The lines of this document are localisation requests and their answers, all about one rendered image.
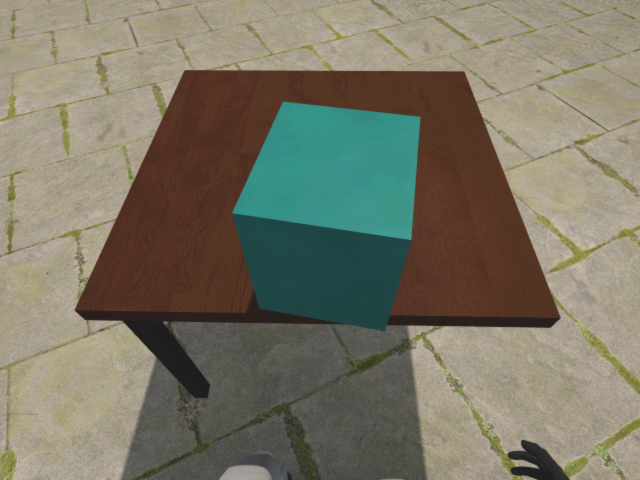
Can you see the carton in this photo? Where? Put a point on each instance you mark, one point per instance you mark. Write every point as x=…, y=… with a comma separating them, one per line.
x=325, y=217

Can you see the table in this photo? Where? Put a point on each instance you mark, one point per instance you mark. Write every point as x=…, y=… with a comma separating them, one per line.
x=174, y=254

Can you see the robot left thigh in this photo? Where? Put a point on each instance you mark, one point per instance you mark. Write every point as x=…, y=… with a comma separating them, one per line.
x=256, y=467

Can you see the robot left shin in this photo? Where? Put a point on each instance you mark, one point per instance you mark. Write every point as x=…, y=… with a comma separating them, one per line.
x=264, y=452

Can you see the robot right hand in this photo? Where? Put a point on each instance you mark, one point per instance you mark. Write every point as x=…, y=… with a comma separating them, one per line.
x=548, y=468

